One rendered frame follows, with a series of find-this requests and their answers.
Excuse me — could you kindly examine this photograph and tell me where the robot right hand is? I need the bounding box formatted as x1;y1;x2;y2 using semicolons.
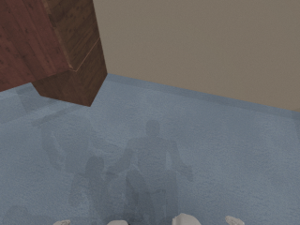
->
225;216;245;225

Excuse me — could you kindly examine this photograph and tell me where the right robot thigh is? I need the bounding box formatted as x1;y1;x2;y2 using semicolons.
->
172;214;201;225

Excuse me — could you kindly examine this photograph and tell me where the cupboard door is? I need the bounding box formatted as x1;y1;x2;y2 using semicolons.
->
0;0;70;92

